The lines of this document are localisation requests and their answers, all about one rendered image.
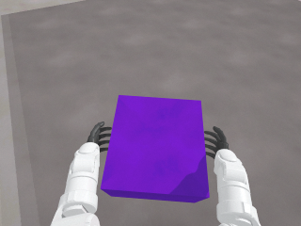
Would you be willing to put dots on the robot left upper arm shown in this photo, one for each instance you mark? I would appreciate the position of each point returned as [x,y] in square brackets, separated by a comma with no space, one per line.
[85,219]

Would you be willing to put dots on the robot right hand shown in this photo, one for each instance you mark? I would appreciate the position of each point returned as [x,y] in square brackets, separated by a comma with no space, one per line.
[220,142]

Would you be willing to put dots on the left robot forearm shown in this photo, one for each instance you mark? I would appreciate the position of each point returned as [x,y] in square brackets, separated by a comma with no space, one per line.
[81,186]

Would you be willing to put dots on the carton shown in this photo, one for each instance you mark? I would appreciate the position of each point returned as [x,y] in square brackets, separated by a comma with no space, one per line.
[157,151]

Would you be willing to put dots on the right robot forearm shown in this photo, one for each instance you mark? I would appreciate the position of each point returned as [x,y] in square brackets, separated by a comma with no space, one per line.
[234,200]

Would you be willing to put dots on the robot left hand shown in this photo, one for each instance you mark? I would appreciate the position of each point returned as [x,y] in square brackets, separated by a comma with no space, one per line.
[95,135]

